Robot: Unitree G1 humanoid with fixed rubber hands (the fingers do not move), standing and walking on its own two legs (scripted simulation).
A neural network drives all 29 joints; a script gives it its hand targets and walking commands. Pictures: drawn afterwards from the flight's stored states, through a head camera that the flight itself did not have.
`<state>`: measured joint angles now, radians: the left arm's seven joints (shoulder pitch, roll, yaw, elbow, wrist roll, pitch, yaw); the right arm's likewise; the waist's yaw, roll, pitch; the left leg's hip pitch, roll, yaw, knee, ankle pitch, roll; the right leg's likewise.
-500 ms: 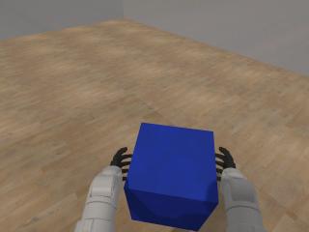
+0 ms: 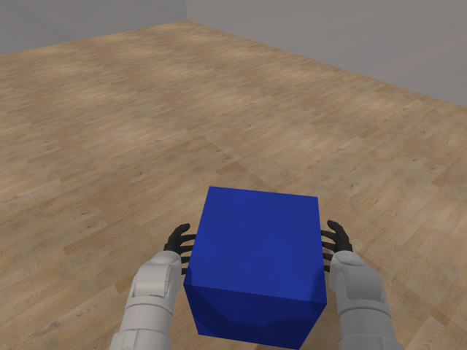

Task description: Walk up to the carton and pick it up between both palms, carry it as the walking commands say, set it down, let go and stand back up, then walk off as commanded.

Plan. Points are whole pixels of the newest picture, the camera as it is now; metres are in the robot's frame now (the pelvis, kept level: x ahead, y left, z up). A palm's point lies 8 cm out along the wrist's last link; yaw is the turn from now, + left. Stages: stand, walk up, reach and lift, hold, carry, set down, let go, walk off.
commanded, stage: reach and lift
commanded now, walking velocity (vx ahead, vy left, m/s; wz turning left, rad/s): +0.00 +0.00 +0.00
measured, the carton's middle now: (254, 269) +0.32 -0.01 -0.04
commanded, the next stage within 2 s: hold in 0.68 s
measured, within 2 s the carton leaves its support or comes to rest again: neither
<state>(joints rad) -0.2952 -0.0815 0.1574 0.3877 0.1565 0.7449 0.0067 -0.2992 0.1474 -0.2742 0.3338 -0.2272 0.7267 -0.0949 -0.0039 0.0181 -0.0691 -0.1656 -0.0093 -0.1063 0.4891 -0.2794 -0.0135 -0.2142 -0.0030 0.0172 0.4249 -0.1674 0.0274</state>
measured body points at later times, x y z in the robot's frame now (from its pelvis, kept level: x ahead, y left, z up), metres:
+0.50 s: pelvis +0.00 +0.00 +0.00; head -0.04 -0.01 +0.45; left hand +0.29 +0.15 +0.02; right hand +0.30 -0.16 +0.03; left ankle -0.01 +0.13 -0.74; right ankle +0.04 -0.14 -0.74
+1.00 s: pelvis -0.01 -0.01 +0.00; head -0.06 -0.01 +0.45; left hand +0.28 +0.14 +0.02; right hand +0.29 -0.16 +0.04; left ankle -0.01 +0.13 -0.74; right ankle +0.04 -0.14 -0.74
